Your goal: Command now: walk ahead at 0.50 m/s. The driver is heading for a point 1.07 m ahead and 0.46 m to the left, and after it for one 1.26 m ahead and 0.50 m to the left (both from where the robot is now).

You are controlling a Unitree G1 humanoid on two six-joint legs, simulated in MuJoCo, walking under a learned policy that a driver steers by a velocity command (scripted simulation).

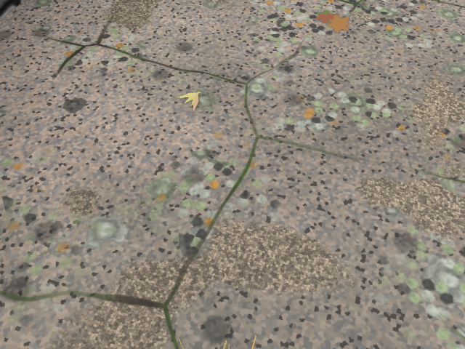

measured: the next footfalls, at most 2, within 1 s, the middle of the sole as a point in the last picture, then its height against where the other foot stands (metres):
left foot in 0.06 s outside the picture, level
right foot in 0.60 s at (285, 337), level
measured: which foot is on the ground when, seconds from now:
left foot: up 0.00-0.04, down 0.06-0.60, up 0.62-1.00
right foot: down 0.00-0.06, up 0.08-0.58, down 0.60-1.00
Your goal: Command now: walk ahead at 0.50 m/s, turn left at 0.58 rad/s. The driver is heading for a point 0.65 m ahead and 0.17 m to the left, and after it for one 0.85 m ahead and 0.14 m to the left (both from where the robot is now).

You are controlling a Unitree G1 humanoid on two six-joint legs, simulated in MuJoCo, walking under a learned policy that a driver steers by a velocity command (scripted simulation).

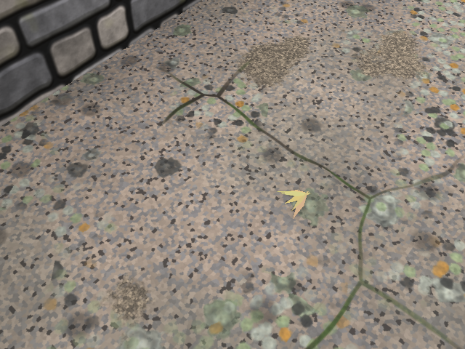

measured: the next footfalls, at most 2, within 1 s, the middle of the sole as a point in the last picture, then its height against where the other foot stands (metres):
left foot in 0.12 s outside the picture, level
right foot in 0.62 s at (259, 321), level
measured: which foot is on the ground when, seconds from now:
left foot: up 0.00-0.10, down 0.12-0.64, up 0.66-1.00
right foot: down 0.00-0.14, up 0.16-0.60, down 0.62-1.00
